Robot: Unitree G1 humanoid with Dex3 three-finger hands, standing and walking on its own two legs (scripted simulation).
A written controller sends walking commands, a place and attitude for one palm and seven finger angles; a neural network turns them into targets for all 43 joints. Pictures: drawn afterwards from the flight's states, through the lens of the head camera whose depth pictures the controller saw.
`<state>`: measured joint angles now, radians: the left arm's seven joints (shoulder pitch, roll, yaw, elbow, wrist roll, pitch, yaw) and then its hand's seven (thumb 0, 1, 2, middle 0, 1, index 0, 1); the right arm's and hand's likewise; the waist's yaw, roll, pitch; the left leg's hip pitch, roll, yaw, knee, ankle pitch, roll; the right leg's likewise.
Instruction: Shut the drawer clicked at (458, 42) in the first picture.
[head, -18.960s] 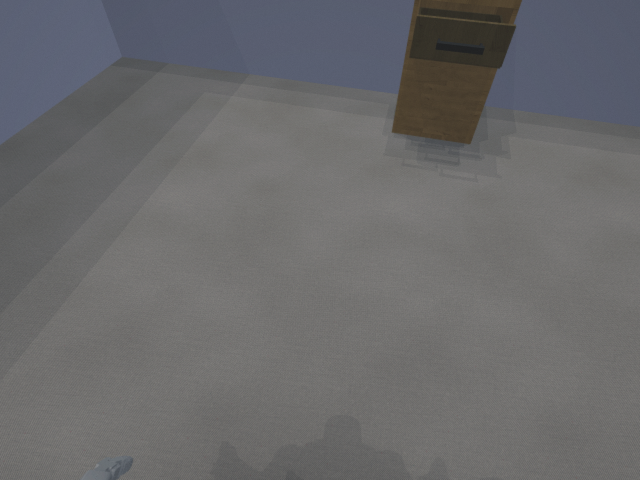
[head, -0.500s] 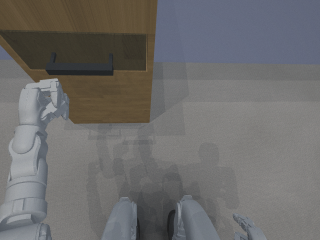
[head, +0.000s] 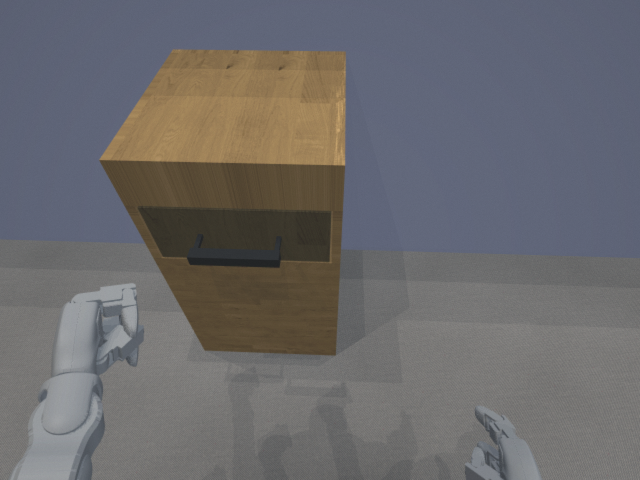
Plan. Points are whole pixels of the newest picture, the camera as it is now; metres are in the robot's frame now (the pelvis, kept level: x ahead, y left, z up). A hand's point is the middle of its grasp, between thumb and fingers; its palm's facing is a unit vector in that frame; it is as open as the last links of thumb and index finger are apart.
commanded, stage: draw the hand back to the body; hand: left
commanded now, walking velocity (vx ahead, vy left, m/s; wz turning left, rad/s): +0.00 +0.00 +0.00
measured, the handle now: (236, 248) +0.57 +0.21 -0.16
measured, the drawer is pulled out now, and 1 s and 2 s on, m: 0.00 0.00 0.00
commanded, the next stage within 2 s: step back with the hand held close in 0.58 s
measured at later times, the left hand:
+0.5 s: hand (39, 361) +0.18 +0.23 +0.20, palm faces +0.41 -0.81 -0.41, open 3.3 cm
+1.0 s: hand (68, 371) +0.18 +0.22 +0.16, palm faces +0.26 -0.83 -0.50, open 3.3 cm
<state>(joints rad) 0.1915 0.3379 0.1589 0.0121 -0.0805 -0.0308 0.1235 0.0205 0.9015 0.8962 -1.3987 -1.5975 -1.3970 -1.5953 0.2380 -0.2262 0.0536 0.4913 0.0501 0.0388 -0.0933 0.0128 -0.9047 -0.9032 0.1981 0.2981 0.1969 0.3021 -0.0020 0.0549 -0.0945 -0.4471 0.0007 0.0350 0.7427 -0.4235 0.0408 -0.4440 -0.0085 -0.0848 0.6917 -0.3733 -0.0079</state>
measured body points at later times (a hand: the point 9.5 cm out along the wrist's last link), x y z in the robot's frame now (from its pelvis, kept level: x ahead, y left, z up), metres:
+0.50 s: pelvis +0.01 -0.01 +0.02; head -0.02 -0.04 +0.47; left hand +0.15 +0.27 +0.22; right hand +0.20 -0.23 -0.05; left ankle -0.03 +0.09 -0.72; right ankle -0.02 -0.12 -0.72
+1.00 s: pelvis -0.02 +0.00 +0.03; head +0.01 -0.03 +0.47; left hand +0.16 +0.27 +0.19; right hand +0.14 -0.26 -0.07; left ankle -0.03 +0.09 -0.72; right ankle -0.02 -0.12 -0.72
